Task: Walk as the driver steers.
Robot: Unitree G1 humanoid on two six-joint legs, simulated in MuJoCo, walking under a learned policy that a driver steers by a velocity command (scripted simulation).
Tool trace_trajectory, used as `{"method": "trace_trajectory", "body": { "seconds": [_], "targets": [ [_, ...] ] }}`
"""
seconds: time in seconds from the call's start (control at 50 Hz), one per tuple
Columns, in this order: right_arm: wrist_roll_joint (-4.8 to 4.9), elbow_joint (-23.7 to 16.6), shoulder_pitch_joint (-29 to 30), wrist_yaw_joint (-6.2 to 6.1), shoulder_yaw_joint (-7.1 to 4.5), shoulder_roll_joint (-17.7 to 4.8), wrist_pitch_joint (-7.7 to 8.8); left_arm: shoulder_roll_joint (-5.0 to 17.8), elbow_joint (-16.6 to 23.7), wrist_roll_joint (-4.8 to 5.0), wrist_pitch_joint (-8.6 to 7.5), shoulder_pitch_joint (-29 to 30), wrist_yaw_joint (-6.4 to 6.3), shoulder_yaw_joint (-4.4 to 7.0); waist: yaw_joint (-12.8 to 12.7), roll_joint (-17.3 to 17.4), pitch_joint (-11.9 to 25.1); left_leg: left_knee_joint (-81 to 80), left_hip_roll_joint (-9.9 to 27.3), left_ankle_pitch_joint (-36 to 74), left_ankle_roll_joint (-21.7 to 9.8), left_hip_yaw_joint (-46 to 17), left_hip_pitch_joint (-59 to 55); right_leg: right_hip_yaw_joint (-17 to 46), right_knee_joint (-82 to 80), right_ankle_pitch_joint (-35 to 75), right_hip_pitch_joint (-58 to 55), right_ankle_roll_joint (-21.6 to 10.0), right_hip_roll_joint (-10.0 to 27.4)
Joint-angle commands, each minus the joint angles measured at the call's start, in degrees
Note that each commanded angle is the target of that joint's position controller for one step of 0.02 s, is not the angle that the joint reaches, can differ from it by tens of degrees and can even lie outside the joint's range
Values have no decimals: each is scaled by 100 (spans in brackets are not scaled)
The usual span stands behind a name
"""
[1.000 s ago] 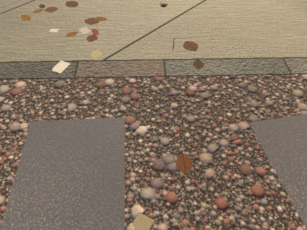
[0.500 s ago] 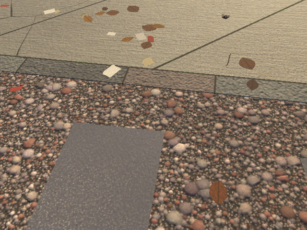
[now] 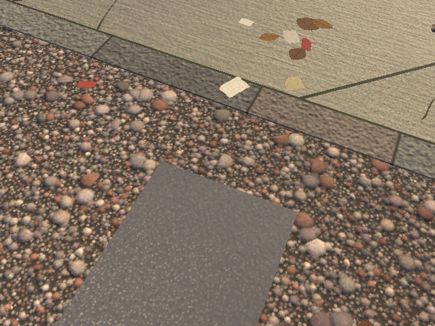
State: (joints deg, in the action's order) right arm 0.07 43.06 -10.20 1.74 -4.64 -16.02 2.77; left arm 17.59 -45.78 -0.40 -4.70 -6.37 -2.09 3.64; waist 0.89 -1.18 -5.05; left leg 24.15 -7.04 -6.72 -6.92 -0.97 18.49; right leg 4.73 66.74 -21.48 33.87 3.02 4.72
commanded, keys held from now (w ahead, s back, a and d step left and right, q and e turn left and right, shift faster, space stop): q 0.10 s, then w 0.26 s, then w+e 0.64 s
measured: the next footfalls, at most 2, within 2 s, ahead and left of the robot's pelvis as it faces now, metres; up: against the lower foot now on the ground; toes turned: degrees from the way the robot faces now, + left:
right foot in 0.32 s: +0.22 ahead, -0.15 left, +0.00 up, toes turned +11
left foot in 0.72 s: +0.39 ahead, +0.13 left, +0.00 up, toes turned -1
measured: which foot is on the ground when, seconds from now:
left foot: down 0.00-0.32, up 0.34-0.70, down 0.72-1.00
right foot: up 0.00-0.30, down 0.32-0.72, up 0.74-1.00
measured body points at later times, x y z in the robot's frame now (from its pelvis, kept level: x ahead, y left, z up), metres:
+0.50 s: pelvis +0.18 -0.04 +0.01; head +0.20 -0.06 +0.46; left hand +0.20 +0.24 -0.10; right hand +0.37 -0.28 -0.10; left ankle +0.16 +0.09 -0.68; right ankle +0.18 -0.16 -0.74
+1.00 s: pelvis +0.40 +0.01 +0.01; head +0.42 +0.02 +0.46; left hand +0.61 +0.25 -0.09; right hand +0.40 -0.28 -0.11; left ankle +0.35 +0.13 -0.74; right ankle +0.49 -0.16 -0.67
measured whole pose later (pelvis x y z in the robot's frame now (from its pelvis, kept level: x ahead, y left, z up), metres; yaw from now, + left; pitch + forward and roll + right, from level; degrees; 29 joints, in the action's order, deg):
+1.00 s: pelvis +0.40 +0.01 +0.01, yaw -8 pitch +2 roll +2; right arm -0.4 46.5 -19.3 0.1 -4.3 -15.4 5.5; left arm 18.0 -38.1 1.3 -1.9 -11.0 0.8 4.3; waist 3.7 -3.2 -0.3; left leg 15.3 -0.8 -13.8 -1.1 7.5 3.2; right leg 3.2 55.2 -7.6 40.1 0.7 5.4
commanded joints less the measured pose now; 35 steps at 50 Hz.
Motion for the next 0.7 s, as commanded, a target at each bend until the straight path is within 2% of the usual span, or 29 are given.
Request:
{"method": "trace_trajectory", "body": {
  "seconds": [0.02,0.1,0.16,0.18,0.22,0.26,0.28,0.3,0.32,0.34,0.36,0.38,0.4,0.42,0.46,0.54,0.58,0.62,0.66,0.68,0.7],
  "targets": [
    [7,-426,111,-124,-237,-920,46,354,198,-90,146,-784,-84,106,-330,377,1079,-515,1435,3671,-1013,-1171,-259,-105,-665,521,-335,185,-141],
    [117,-454,-44,-293,-243,-979,-184,367,494,-27,236,-98,-72,73,-107,617,1232,-337,1320,2410,-637,-1474,-516,31,-1736,1204,-209,276,-308],
    [92,-428,-174,-343,-182,-876,-213,349,617,56,205,333,36,34,133,758,1083,-643,1415,-224,-614,-1881,-660,100,-2562,1557,-162,217,-255],
    [71,-399,-239,-337,-163,-870,-194,369,666,63,159,465,73,31,208,829,952,-689,1463,-749,-643,-2022,-664,86,-2799,1511,-190,173,-260],
    [19,-327,-414,-304,-117,-833,-141,425,737,60,11,580,154,39,297,882,815,-580,1557,-970,-676,-2209,-724,0,-3212,1224,-434,14,-322],
    [-7,-266,-552,-262,-66,-782,-88,455,725,67,-148,414,221,59,219,941,813,-400,1592,-847,-636,-2400,-802,-144,-3656,961,-941,-211,-408],
    [9,-267,-519,-253,-33,-733,-74,441,653,64,-214,170,239,71,41,945,818,-229,1483,-731,-541,-2396,-763,-256,-4086,1131,-1378,-346,-456],
    [9,-284,-517,-256,26,-586,-52,500,572,16,-263,-110,231,95,-102,893,912,66,1280,-644,-384,-2314,-621,-154,-4290,1273,-1946,-500,-317],
    [-26,-359,-460,-254,115,-350,-8,688,493,-44,-287,-605,204,138,-270,496,1228,838,990,-795,-164,-1910,-231,393,-4291,1457,-2770,-793,290],
    [52,-487,-710,-247,160,-156,78,1173,296,-78,-237,-990,196,278,-70,-949,1275,1852,193,-1682,163,-872,1121,1834,-4676,879,-3764,-1485,1010],
    [72,-609,-316,-255,91,-615,144,1013,192,30,-198,-1536,229,305,-506,-1309,1000,3039,232,-2826,405,-613,2324,3217,-5157,66,-4127,-2015,1708],
    [104,-639,-137,-226,3,-883,191,760,179,117,-210,-1618,253,220,-529,-832,646,3654,488,-2734,424,-712,2854,3238,-5202,-328,-4078,-2006,1674],
    [81,-618,-53,-198,13,-800,205,656,232,119,-192,-1506,267,183,-441,-570,523,3923,695,-2284,454,-601,2951,2864,-5218,-393,-3933,-1850,1419],
    [38,-652,62,-167,24,-722,232,594,271,121,-163,-1389,270,161,-406,-491,388,3829,828,-1876,474,-484,3021,2564,-5336,-284,-3733,-1765,1238],
    [5,-702,219,-123,46,-529,289,490,340,96,-101,-1222,250,103,-315,-512,310,3288,994,-1387,541,-325,2604,1979,-5523,581,-3240,-1616,884],
    [-6,-828,668,-56,190,-90,375,755,367,165,24,-1249,150,196,-361,-671,467,1580,684,-654,801,101,1248,998,-5514,1740,-2423,-1468,351],
    [55,-866,846,-26,172,-178,389,860,348,184,72,-1444,134,236,-429,-726,528,1074,557,-204,881,106,816,1047,-5446,1766,-2299,-1460,398],
    [109,-905,893,-17,116,-335,404,869,350,215,117,-1564,126,248,-383,-742,531,689,535,31,869,-8,447,1268,-5324,1556,-2246,-1390,506],
    [133,-860,670,-37,35,-477,422,842,396,242,146,-1504,110,248,-151,-707,562,273,580,223,758,-85,-193,1431,-5081,1211,-2097,-1205,516],
    [122,-780,391,-71,-26,-572,421,739,425,227,150,-1492,108,221,8,-662,657,159,621,180,670,-71,-726,1420,-4831,1140,-1920,-1080,399],
    [88,-699,-98,-127,-109,-738,427,546,487,189,131,-1413,112,164,279,-598,862,83,884,53,515,-243,-1491,1287,-4225,1176,-1573,-898,140]
  ]
}}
